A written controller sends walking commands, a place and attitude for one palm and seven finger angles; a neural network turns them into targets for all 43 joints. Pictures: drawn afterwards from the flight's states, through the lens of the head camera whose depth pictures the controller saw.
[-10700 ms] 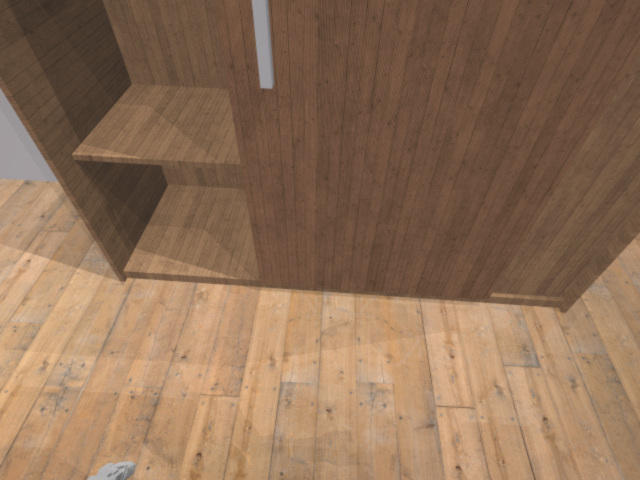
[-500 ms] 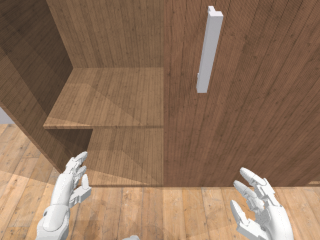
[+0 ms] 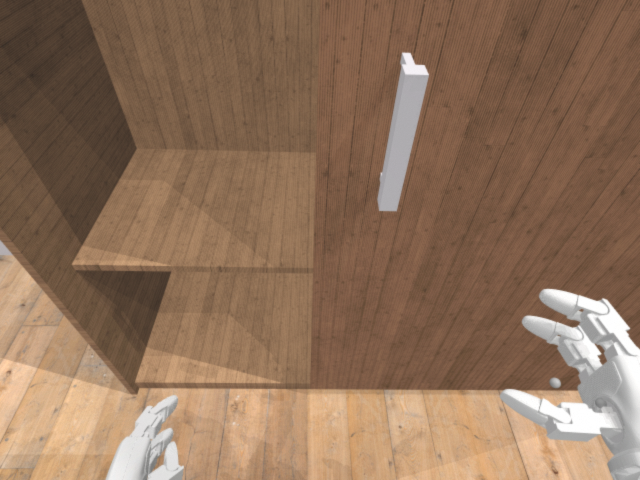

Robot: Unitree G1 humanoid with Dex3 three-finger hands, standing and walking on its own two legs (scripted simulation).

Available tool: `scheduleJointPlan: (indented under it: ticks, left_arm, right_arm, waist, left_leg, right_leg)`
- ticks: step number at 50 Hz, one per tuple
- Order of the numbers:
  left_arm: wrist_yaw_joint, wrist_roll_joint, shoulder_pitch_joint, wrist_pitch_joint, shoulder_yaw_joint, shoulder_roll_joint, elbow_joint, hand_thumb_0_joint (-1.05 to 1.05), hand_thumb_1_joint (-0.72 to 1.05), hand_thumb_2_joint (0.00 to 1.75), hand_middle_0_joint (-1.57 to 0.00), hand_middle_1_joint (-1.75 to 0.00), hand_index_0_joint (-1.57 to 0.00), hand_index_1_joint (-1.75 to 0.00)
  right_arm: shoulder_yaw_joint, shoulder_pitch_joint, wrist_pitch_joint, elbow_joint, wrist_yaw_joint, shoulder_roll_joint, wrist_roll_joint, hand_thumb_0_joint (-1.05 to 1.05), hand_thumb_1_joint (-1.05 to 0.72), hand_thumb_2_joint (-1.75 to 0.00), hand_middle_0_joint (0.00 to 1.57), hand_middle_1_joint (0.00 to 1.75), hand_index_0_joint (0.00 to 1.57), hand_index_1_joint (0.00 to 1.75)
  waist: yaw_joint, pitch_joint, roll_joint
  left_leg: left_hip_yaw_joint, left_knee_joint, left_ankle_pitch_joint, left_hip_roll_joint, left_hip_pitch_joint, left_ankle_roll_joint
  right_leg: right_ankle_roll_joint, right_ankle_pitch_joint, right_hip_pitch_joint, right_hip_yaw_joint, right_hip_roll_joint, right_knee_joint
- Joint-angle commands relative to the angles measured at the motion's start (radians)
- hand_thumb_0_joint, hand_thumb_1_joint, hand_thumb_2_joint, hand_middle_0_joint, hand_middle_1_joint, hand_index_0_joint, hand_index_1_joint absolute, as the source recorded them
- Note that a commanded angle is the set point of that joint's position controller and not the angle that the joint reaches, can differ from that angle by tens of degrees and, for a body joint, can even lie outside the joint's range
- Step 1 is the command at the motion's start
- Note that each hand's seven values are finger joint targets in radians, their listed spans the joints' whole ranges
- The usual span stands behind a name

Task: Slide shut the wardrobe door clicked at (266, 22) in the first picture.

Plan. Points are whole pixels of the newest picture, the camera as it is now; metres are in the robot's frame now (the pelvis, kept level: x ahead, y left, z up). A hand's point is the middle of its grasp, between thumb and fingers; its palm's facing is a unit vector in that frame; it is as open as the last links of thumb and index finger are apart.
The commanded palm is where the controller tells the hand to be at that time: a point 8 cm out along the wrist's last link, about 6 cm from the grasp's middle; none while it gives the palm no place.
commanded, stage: raise the hand with hooked fingers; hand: right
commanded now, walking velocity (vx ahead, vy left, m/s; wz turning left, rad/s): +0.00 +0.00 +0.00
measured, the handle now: (396, 137) +0.49 -0.06 +0.20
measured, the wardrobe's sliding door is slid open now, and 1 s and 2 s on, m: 0.54 0.54 0.54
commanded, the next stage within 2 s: move the hooked fingers beside the handle in 1.16 s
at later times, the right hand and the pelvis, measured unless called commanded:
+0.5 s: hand out of the picture +0.25 -0.26 +0.20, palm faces +0.06 +0.99 -0.12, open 13.9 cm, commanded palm +0.22 -0.31 +0.21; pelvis +0.00 +0.00 +0.02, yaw -1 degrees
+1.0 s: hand out of the picture +0.28 -0.27 +0.22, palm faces +0.05 +0.99 -0.10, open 14.0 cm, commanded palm +0.24 -0.31 +0.23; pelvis +0.00 +0.01 +0.02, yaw +0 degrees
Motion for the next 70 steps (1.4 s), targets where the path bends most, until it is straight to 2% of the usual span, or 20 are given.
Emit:
scheduleJointPlan:
  ticks: [1,3,5,8,10,11,14,21,33,37,44,45,47,51,57,59,63,65,67,70]
  left_arm:
    - [0.015,-0.006,-0.143,-0.094,0.038,0.133,-0.173,0.00,0.90,0.90,-0.20,-0.30,-0.20,-0.30]
    - [0.024,-0.010,-0.145,-0.096,0.037,0.136,-0.165,0.00,0.90,0.90,-0.20,-0.30,-0.20,-0.30]
    - [0.029,-0.010,-0.150,-0.101,0.030,0.137,-0.155,0.00,0.90,0.90,-0.20,-0.30,-0.20,-0.30]
    - [0.033,-0.009,-0.157,-0.106,0.025,0.138,-0.147,0.00,0.90,0.90,-0.20,-0.30,-0.20,-0.30]
    - [0.035,-0.012,-0.159,-0.102,0.020,0.140,-0.142,0.00,0.90,0.90,-0.20,-0.30,-0.20,-0.30]
    - [0.034,-0.014,-0.170,-0.100,0.017,0.140,-0.141,0.00,0.90,0.90,-0.20,-0.30,-0.20,-0.30]
    - [0.033,-0.012,-0.175,-0.096,0.012,0.140,-0.147,0.00,0.90,0.90,-0.20,-0.30,-0.20,-0.30]
    - [0.030,-0.015,-0.197,-0.067,-0.004,0.140,-0.143,0.00,0.90,0.90,-0.20,-0.30,-0.20,-0.30]
    - [0.035,-0.024,-0.221,-0.031,-0.010,0.150,-0.147,0.00,0.90,0.90,-0.20,-0.30,-0.20,-0.30]
    - [0.020,-0.031,-0.218,-0.016,-0.001,0.161,-0.148,0.00,0.90,0.90,-0.20,-0.30,-0.20,-0.30]
    - [0.019,-0.025,-0.235,-0.018,0.006,0.152,-0.174,0.00,0.90,0.90,-0.20,-0.30,-0.20,-0.30]
    - [0.019,-0.021,-0.233,-0.016,0.004,0.148,-0.167,0.00,0.90,0.90,-0.20,-0.30,-0.20,-0.30]
    - [0.024,-0.022,-0.230,-0.019,0.003,0.144,-0.160,0.00,0.90,0.90,-0.20,-0.30,-0.20,-0.30]
    - [0.031,-0.026,-0.222,-0.015,0.000,0.149,-0.149,0.00,0.90,0.90,-0.20,-0.30,-0.20,-0.30]
    - [0.031,-0.027,-0.228,-0.010,0.000,0.156,-0.153,0.00,0.90,0.90,-0.20,-0.30,-0.20,-0.30]
    - [0.031,-0.027,-0.231,-0.011,0.001,0.153,-0.160,0.00,0.90,0.90,-0.20,-0.30,-0.20,-0.30]
    - [0.029,-0.024,-0.229,-0.011,-0.001,0.148,-0.152,0.00,0.90,0.90,-0.20,-0.30,-0.20,-0.30]
    - [0.028,-0.024,-0.232,-0.008,-0.005,0.141,-0.145,0.00,0.90,0.90,-0.20,-0.30,-0.20,-0.30]
    - [0.030,-0.025,-0.233,-0.012,-0.004,0.144,-0.145,0.00,0.90,0.90,-0.20,-0.30,-0.20,-0.30]
    - [0.032,-0.023,-0.225,-0.006,-0.005,0.142,-0.138,0.00,0.90,0.90,-0.20,-0.30,-0.20,-0.30]
  right_arm:
    - [-0.101,-0.191,-0.044,-0.208,0.018,-0.199,0.019,0.00,0.22,-0.42,0.28,1.02,0.28,1.02]
    - [-0.124,-0.242,-0.028,-0.189,0.023,-0.225,0.022,0.00,0.27,-0.40,0.28,1.05,0.28,1.05]
    - [-0.140,-0.313,-0.015,-0.199,0.027,-0.251,0.025,0.00,0.31,-0.38,0.29,1.08,0.29,1.08]
    - [-0.169,-0.352,0.016,-0.152,0.040,-0.268,0.032,0.00,0.38,-0.35,0.29,1.12,0.29,1.12]
    - [-0.185,-0.382,0.049,-0.094,0.057,-0.284,0.040,0.00,0.43,-0.33,0.29,1.15,0.29,1.15]
    - [-0.175,-0.410,0.062,-0.089,0.070,-0.275,0.043,0.00,0.45,-0.32,0.30,1.17,0.30,1.17]
    - [-0.204,-0.467,0.106,-0.080,0.094,-0.316,0.043,0.00,0.50,-0.30,0.30,1.20,0.30,1.20]
    - [-0.255,-0.617,0.169,-0.032,0.136,-0.386,0.057,0.00,0.50,-0.30,0.30,1.20,0.30,1.20]
    - [-0.333,-0.842,0.252,0.063,0.188,-0.533,0.051,0.00,0.50,-0.30,0.30,1.20,0.30,1.20]
    - [-0.305,-0.726,0.289,0.181,0.218,-0.470,0.067,0.00,0.50,-0.30,0.30,1.20,0.30,1.20]
    - [-0.360,-0.796,0.252,-0.010,0.184,-0.531,0.063,0.00,0.50,-0.30,0.30,1.20,0.30,1.20]
    - [-0.388,-0.782,0.243,-0.015,0.171,-0.559,0.064,0.00,0.50,-0.30,0.30,1.20,0.30,1.20]
    - [-0.367,-0.793,0.238,-0.013,0.160,-0.531,0.057,0.00,0.50,-0.30,0.30,1.20,0.30,1.20]
    - [-0.323,-0.790,0.260,0.053,0.159,-0.496,0.046,0.00,0.50,-0.30,0.30,1.20,0.30,1.20]
    - [-0.319,-0.788,0.279,0.074,0.180,-0.498,0.052,0.00,0.50,-0.30,0.30,1.20,0.30,1.20]
    - [-0.318,-0.799,0.276,0.044,0.185,-0.501,0.049,0.00,0.50,-0.30,0.30,1.20,0.30,1.20]
    - [-0.331,-0.792,0.269,0.040,0.177,-0.506,0.052,0.00,0.50,-0.30,0.30,1.20,0.30,1.20]
    - [-0.272,-0.820,0.268,0.042,0.174,-0.448,0.054,0.00,0.50,-0.30,0.30,1.20,0.30,1.20]
    - [-0.256,-0.851,0.271,0.034,0.164,-0.440,0.046,0.00,0.50,-0.30,0.30,1.20,0.30,1.20]
    - [-0.230,-0.869,0.278,0.051,0.140,-0.424,0.034,0.00,0.50,-0.30,0.30,1.20,0.30,1.20]
  waist:
    - [-0.023,-0.097,-0.038]
    - [-0.024,-0.091,-0.028]
    - [-0.030,-0.076,-0.088]
    - [-0.038,-0.081,-0.075]
    - [-0.041,-0.049,-0.046]
    - [-0.038,-0.029,-0.066]
    - [-0.044,-0.076,-0.060]
    - [-0.043,-0.065,-0.051]
    - [-0.047,-0.124,-0.067]
    - [-0.050,-0.081,0.014]
    - [-0.056,-0.188,-0.062]
    - [-0.062,-0.171,-0.059]
    - [-0.053,-0.149,-0.091]
    - [-0.041,-0.074,-0.076]
    - [-0.042,-0.114,-0.027]
    - [-0.042,-0.149,-0.046]
    - [-0.042,-0.139,-0.051]
    - [-0.032,-0.109,-0.050]
    - [-0.031,-0.119,-0.074]
    - [-0.031,-0.107,-0.044]
  left_leg:
    - [0.002,-0.115,0.145,-0.025,0.186,0.018]
    - [0.002,-0.134,0.136,-0.026,0.197,0.017]
    - [0.000,-0.154,0.145,-0.025,0.221,0.022]
    - [0.004,-0.172,0.193,-0.027,0.253,0.022]
    - [0.003,-0.193,0.197,-0.030,0.270,0.023]
    - [0.003,-0.200,0.209,-0.030,0.268,0.024]
    - [-0.001,-0.208,0.255,-0.028,0.295,0.023]
    - [-0.003,-0.244,0.263,-0.032,0.315,0.023]
    - [-0.013,-0.275,0.274,-0.024,0.352,0.026]
    - [-0.021,-0.271,0.281,-0.018,0.340,0.023]
    - [-0.026,-0.258,0.299,-0.019,0.376,0.019]
    - [-0.036,-0.264,0.295,-0.015,0.387,0.021]
    - [-0.026,-0.268,0.288,-0.021,0.365,0.022]
    - [-0.024,-0.285,0.246,-0.023,0.330,0.021]
    - [-0.027,-0.278,0.262,-0.022,0.349,0.018]
    - [-0.021,-0.268,0.297,-0.024,0.357,0.018]
    - [-0.014,-0.270,0.307,-0.025,0.349,0.019]
    - [-0.017,-0.276,0.293,-0.024,0.330,0.020]
    - [-0.014,-0.273,0.296,-0.026,0.324,0.020]
    - [-0.010,-0.276,0.275,-0.026,0.319,0.021]
  right_leg:
    - [0.010,0.297,-0.005,0.043,-0.001,-0.189]
    - [0.008,0.290,0.018,0.046,-0.001,-0.211]
    - [0.009,0.301,0.047,0.046,0.000,-0.230]
    - [0.011,0.338,0.081,0.050,-0.001,-0.258]
    - [0.010,0.338,0.080,0.051,-0.001,-0.275]
    - [0.010,0.341,0.083,0.049,0.000,-0.284]
    - [0.006,0.380,0.122,0.049,0.001,-0.294]
    - [0.004,0.380,0.136,0.048,0.005,-0.318]
    - [0.000,0.391,0.180,0.049,0.013,-0.345]
    - [-0.001,0.378,0.137,0.037,0.009,-0.334]
    - [-0.004,0.413,0.184,0.028,0.013,-0.322]
    - [-0.003,0.410,0.167,0.026,0.010,-0.318]
    - [-0.003,0.403,0.178,0.025,0.011,-0.331]
    - [-0.002,0.359,0.161,0.025,0.007,-0.346]
    - [-0.004,0.367,0.166,0.031,0.008,-0.336]
    - [-0.006,0.403,0.191,0.031,0.011,-0.332]
    - [-0.003,0.413,0.194,0.031,0.008,-0.335]
    - [0.000,0.399,0.190,0.031,0.005,-0.337]
    - [0.000,0.403,0.200,0.034,0.008,-0.341]
    - [0.002,0.394,0.192,0.040,0.005,-0.344]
